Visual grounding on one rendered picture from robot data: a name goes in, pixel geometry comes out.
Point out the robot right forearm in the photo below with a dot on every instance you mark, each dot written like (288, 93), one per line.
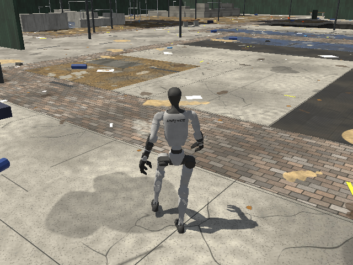
(200, 141)

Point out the robot torso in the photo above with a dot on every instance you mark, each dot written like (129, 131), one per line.
(176, 133)

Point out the robot left forearm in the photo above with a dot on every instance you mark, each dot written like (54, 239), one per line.
(147, 150)

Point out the right robot shin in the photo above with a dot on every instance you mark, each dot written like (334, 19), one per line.
(182, 205)

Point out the robot left upper arm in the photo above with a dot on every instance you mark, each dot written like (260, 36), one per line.
(155, 126)

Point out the left robot hand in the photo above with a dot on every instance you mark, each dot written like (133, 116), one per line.
(142, 166)

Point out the right robot hand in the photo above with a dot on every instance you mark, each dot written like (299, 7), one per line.
(199, 148)

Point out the robot right upper arm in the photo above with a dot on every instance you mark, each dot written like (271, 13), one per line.
(195, 124)

